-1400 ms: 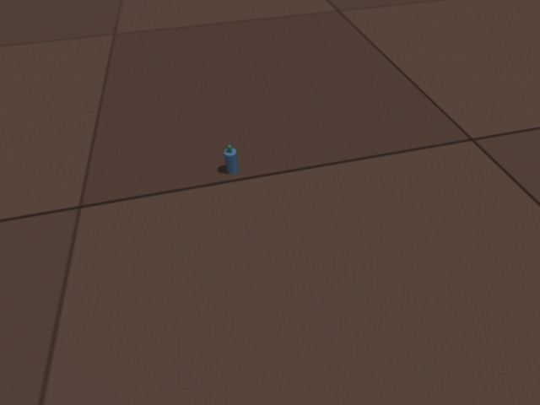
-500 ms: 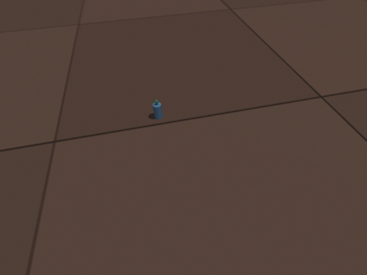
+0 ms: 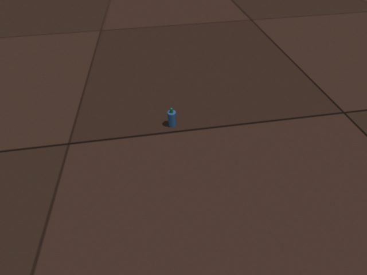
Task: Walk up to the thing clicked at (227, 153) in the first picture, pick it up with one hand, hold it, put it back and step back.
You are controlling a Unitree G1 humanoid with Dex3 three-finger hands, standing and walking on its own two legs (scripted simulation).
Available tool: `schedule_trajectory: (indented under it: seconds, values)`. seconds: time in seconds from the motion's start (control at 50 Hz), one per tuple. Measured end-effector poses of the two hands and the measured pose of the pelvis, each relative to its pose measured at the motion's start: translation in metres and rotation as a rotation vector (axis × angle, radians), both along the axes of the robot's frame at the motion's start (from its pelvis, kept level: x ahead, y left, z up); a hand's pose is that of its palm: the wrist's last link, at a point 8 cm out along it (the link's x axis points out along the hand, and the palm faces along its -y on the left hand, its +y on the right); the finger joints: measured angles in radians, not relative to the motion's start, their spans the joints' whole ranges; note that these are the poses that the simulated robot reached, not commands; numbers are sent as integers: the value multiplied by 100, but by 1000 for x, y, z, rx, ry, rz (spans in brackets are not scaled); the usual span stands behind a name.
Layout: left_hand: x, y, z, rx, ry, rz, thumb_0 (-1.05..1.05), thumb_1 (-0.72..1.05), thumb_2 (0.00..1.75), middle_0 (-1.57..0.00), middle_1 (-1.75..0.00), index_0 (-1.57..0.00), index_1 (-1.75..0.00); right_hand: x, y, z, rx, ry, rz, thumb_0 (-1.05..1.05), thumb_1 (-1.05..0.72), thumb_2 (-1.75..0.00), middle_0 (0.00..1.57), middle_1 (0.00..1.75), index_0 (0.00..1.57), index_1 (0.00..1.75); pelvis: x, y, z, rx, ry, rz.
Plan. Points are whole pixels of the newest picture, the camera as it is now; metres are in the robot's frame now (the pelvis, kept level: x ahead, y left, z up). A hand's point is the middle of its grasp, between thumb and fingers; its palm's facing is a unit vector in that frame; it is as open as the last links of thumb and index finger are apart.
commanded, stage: walk up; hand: left
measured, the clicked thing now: (171, 116) +1.39 +0.21 -0.68
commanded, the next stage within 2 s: none
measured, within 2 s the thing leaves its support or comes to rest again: neither
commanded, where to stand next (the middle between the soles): +1.06 +0.00 m, yaw +0 degrees
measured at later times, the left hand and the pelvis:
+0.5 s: hand (81, 221) +0.29 +0.33 -0.13, palm faces -0.08 -0.93 -0.37, open 7.4 cm; pelvis +0.20 +0.04 +0.00, yaw -2 degrees
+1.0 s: hand (113, 179) +0.44 +0.28 -0.14, palm faces +0.02 -0.93 -0.36, open 7.4 cm; pelvis +0.44 +0.01 +0.00, yaw +1 degrees
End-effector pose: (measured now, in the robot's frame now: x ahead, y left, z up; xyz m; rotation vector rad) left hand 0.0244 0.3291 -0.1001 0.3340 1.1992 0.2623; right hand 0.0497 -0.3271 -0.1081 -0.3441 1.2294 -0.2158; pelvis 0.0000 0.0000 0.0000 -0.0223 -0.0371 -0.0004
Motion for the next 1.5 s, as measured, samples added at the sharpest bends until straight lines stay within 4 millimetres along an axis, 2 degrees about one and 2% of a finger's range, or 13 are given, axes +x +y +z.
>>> schedule_trajectory:
  seconds: [0.1,0.18,0.26,0.38,0.48,0.58,0.68,0.86,0.98,1.1,1.18,1.3,1.5]
  values:
    - [1,21,-2,-2,87,33,0,90,90,-20,-30,-20,-30,71,18,12,-3,-58,78,1,-91,-90,20,30,20,30,35,17,1,2,-6,8]
    - [25,46,-23,-13,130,42,0,90,90,-20,-30,-20,-30,130,38,10,-30,-122,115,1,-91,-90,20,30,20,30,71,38,-14,8,-16,18]
    - [78,53,-33,-25,120,2,1,90,90,-20,-30,-20,-30,157,56,9,-32,-188,72,1,-91,-90,20,30,20,30,102,54,-19,28,-32,4]
    - [178,48,-10,-48,-23,-85,1,90,90,-20,-30,-20,-30,165,67,18,8,-159,14,1,-91,-90,21,30,21,30,151,55,-1,38,-41,-18]
    - [246,42,9,-30,-69,-131,0,90,90,-20,-30,-20,-30,179,55,11,25,-115,-14,1,-90,-90,21,30,21,30,195,47,3,49,-36,-25]
    - [305,30,21,25,-80,-143,0,90,90,-20,-30,-20,-30,215,27,-10,41,-82,-41,1,-90,-90,21,30,21,30,249,27,-6,63,-17,-30]
    - [348,11,24,75,-138,-105,0,90,90,-20,-30,-20,-30,277,7,-32,46,-39,-1,1,-91,-90,20,30,20,30,298,4,-17,27,-10,-10]
    - [368,-14,24,20,-26,-23,0,90,90,-20,-30,-20,-30,412,12,0,69,-124,91,1,-91,-90,20,30,20,30,373,-4,6,22,-3,-6]
    - [399,-8,0,-27,25,2,0,90,90,-21,-30,-20,-30,493,23,12,36,-131,151,1,-91,-90,20,30,20,30,428,4,0,-3,3,18]
    - [462,12,-35,-55,41,14,0,90,90,-20,-30,-20,-30,565,42,14,-25,-201,174,1,-91,-90,20,30,20,30,488,26,-19,19,-2,23]
    - [518,13,-28,-67,18,-46,1,90,90,-20,-30,-20,-30,578,47,26,-23,-238,102,1,-91,-90,20,30,20,30,519,31,-9,10,-20,10]
    - [599,15,-6,-60,-72,-96,0,90,90,-20,-30,-20,-30,575,42,31,-18,-169,51,1,-91,-90,21,30,21,30,561,27,4,27,-32,-1]
    - [709,-12,16,11,-74,-165,0,90,90,-20,-30,-20,-30,593,-2,-5,26,-44,-36,1,-90,-90,21,30,21,30,642,-6,-5,65,-11,-27]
